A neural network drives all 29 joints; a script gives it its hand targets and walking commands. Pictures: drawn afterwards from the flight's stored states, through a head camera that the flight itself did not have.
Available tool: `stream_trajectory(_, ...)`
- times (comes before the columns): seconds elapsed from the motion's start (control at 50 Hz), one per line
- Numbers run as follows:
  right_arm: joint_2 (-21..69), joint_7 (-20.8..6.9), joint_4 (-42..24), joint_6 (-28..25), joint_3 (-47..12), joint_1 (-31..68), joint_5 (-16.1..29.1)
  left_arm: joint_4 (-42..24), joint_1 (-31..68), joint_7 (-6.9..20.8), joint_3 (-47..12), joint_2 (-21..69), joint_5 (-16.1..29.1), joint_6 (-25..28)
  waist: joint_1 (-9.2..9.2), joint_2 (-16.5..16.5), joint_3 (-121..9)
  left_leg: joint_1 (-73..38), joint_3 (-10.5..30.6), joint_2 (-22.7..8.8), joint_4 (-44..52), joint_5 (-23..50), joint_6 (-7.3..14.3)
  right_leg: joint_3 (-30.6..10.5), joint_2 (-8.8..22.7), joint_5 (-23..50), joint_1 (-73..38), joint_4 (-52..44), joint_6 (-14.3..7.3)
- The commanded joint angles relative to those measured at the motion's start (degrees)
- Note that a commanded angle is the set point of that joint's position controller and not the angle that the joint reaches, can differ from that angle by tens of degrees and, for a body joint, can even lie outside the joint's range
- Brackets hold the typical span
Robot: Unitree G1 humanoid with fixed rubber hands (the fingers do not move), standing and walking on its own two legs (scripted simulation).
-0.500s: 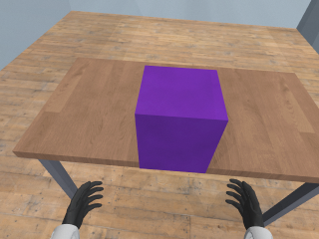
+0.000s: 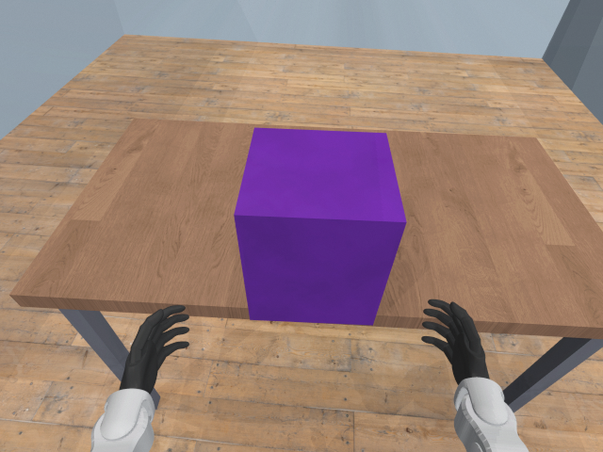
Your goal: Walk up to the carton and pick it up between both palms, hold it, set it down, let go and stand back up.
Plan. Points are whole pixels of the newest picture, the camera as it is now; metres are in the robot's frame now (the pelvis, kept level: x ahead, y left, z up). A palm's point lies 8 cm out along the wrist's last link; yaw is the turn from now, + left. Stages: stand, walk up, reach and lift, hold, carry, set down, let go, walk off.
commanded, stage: reach and lift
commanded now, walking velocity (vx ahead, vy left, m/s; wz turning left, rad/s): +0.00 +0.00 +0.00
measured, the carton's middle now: (315, 229) +0.46 -0.02 +0.04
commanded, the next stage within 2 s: none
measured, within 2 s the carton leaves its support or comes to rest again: neither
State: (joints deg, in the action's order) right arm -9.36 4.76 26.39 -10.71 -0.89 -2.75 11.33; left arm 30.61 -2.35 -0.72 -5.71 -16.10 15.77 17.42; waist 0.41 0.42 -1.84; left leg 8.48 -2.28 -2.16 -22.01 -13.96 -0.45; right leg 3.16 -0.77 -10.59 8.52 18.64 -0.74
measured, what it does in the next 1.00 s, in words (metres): stands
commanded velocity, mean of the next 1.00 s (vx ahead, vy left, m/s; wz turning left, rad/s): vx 0.00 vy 0.00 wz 0.00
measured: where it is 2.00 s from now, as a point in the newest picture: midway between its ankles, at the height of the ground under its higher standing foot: outside the picture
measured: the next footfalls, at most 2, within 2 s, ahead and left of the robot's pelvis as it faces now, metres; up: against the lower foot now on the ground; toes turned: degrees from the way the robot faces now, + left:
none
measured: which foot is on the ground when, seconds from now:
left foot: down 0.00-1.00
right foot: down 0.00-1.00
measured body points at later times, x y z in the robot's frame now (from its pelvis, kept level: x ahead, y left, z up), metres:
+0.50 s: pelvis +0.00 +0.02 +0.00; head -0.01 +0.04 +0.45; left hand +0.33 +0.22 +0.08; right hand +0.31 -0.20 +0.08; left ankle -0.03 +0.12 -0.75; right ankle -0.01 -0.11 -0.75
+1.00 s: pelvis +0.00 +0.01 +0.00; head +0.02 +0.02 +0.45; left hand +0.42 +0.21 +0.16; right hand +0.41 -0.21 +0.16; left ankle -0.03 +0.12 -0.75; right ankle -0.01 -0.11 -0.75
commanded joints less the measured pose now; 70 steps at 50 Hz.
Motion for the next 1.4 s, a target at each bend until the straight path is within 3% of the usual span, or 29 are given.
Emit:
stream_trajectory(0.0, -5.3, 0.8, -8.5, -2.0, 1.8, 15.2, 0.7, -9.6, 15.6, 0.4, 4.0, -8.5, -0.1, 1.4, 0.62, -0.4, -12.3, 9.8, 0.1, 2.2, 5.3, 12.0, 0.0, -5.8, 0.7, 23.6, -15.8, 1.0, 0.8)
stream_trajectory(0.02, -5.6, 1.0, -8.6, -1.8, 1.9, 16.2, 1.1, -10.3, 16.6, 0.5, 4.3, -8.7, -0.4, 0.7, 0.68, -0.7, -13.2, 9.4, 0.0, 2.3, 5.1, 13.4, 0.0, -5.7, 0.6, 25.1, -16.2, 1.1, 0.8)
stream_trajectory(0.04, -5.3, 1.6, -9.7, -0.9, 2.1, 14.9, 2.0, -8.5, 16.6, 1.0, 5.4, -8.4, -1.1, -0.7, -1.55, -0.3, -12.3, 7.1, -1.2, 3.2, 4.2, 13.8, 0.2, -6.3, 1.0, 23.7, -15.7, 1.0, 1.4)
stream_trajectory(0.12, -5.3, 3.1, -10.4, 3.2, 2.4, 16.1, 2.8, -10.7, 19.6, 2.1, 6.4, -8.4, -1.6, -7.0, -0.98, -0.4, -11.7, 2.6, -1.0, 2.8, 4.4, 14.9, -0.5, -5.4, 0.5, 20.8, -12.8, -1.4, 1.1)
stream_trajectory(0.3, -9.2, 3.8, -18.1, 11.9, 3.4, 22.6, 4.8, -25.9, 26.6, 1.0, 7.4, -6.0, -3.2, -22.6, -1.06, -4.6, -12.7, -8.3, -0.9, 2.1, 3.1, 25.9, -4.0, -3.0, -1.7, 20.2, -8.6, -4.8, -1.0)
stream_trajectory(0.44, -12.0, 4.8, -20.6, 20.8, 4.4, 33.1, 6.2, -30.1, 33.6, 0.0, 10.2, -5.4, -3.5, -38.2, -1.15, -2.0, -8.6, -7.8, -0.7, 1.7, 4.2, 20.1, -4.0, -2.7, -1.8, 16.0, -8.1, -5.6, -1.2)
stream_trajectory(0.52, -14.4, 4.8, -21.2, 23.6, 6.0, 42.9, 6.4, -31.8, 42.4, -1.4, 12.1, -7.7, -2.8, -42.8, -1.21, -1.3, -11.7, -6.3, -0.8, 1.6, 4.6, 16.2, -3.0, -2.3, -2.1, 15.3, -8.8, -3.6, -0.8)
stream_trajectory(0.62, -15.5, 3.9, -14.2, 26.5, 6.9, 52.2, 6.7, -27.6, 51.4, -2.6, 12.1, -8.6, -2.0, -45.4, -0.58, -2.7, -16.0, -4.8, -0.9, 1.4, 4.3, 13.9, -1.8, -2.1, -2.2, 15.0, -8.5, -2.1, -0.5)
stream_trajectory(0.72, -17.1, 3.8, -7.4, 29.2, 6.2, 58.9, 8.5, -23.4, 57.9, -1.9, 11.7, -9.5, -1.9, -47.5, 0.57, -3.8, -20.6, -6.1, -0.5, 1.8, 3.4, 19.9, -1.5, -2.5, -2.4, 19.9, -9.3, -2.6, -0.2)
stream_trajectory(0.86, -19.4, 5.3, -8.4, 31.0, 6.1, 63.5, 9.5, -24.2, 62.8, -0.5, 12.8, -12.3, -2.6, -49.2, 2.08, -3.1, -28.1, -9.3, 0.3, 2.9, 1.8, 32.0, -1.4, -2.5, -3.2, 30.7, -12.2, -3.4, 0.1)
stream_trajectory(1.0, -18.9, 6.4, -7.9, 33.5, 4.9, 66.3, 10.5, -19.4, 64.8, 1.3, 13.8, -13.6, -2.8, -51.5, 2.55, -1.0, -25.6, -5.2, 0.9, 3.4, 3.0, 30.1, -0.3, -2.7, -2.5, 32.2, -14.6, -3.5, 0.7)
stream_trajectory(1.16, -19.7, 5.3, -6.3, 32.7, 4.3, 74.7, 11.0, -14.3, 73.7, 0.6, 12.9, -16.3, -0.4, -47.7, 2.44, -1.5, -30.8, -3.4, 1.0, 3.3, 1.9, 29.7, 0.8, -2.3, -2.1, 33.0, -12.8, -1.2, 1.0)
stream_trajectory(1.38, -20.9, 4.5, 9.1, 32.1, 2.6, 87.0, 11.2, -1.9, 85.8, -0.7, 10.9, -18.5, 1.3, -44.5, 2.82, -2.9, -37.0, -2.5, 1.6, 2.8, 1.0, 31.1, 0.8, -2.4, -1.5, 34.9, -8.9, -0.8, 1.4)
